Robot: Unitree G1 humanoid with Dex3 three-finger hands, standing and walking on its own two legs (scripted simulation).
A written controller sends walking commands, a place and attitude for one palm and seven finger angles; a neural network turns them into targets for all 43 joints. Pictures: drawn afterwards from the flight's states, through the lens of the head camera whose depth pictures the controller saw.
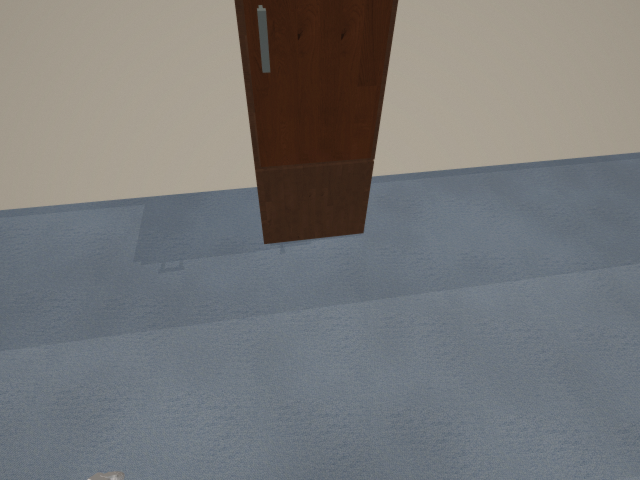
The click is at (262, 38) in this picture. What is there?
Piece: cupboard door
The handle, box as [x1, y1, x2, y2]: [257, 5, 269, 72]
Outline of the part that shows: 258,5 259,7 257,8 262,71 269,72 265,8 263,8 261,5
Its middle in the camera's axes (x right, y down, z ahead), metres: -0.16 -0.54 +1.04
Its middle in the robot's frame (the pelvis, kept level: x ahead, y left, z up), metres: +1.14 +0.22 +0.09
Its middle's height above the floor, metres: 0.86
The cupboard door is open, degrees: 0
